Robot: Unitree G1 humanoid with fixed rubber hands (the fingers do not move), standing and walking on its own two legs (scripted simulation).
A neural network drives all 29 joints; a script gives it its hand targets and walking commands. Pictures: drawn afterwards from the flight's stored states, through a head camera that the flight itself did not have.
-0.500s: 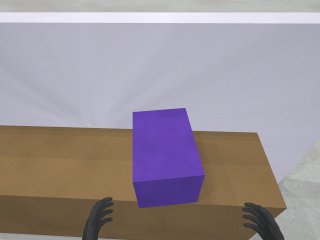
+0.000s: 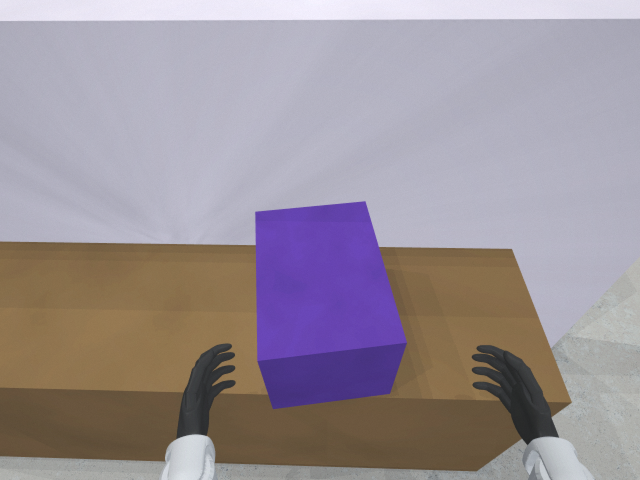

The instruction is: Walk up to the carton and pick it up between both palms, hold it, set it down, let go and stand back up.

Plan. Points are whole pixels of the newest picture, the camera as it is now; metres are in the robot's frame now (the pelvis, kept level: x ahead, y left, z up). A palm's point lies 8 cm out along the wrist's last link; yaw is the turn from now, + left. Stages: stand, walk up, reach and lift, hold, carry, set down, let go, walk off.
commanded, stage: reach and lift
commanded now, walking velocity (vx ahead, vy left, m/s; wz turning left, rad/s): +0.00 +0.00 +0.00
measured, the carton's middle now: (321, 300) +0.44 +0.06 -0.11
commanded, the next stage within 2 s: none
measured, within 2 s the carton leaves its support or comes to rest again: neither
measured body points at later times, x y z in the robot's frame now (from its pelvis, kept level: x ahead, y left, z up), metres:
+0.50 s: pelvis +0.00 +0.01 +0.00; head +0.05 +0.01 +0.45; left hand +0.30 +0.21 -0.01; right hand +0.34 -0.21 -0.02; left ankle -0.02 +0.15 -0.73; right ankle -0.01 -0.12 -0.73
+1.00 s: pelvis -0.02 +0.00 -0.01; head +0.05 -0.01 +0.43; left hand +0.38 +0.21 +0.02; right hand +0.43 -0.19 +0.04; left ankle -0.02 +0.15 -0.73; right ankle -0.01 -0.12 -0.73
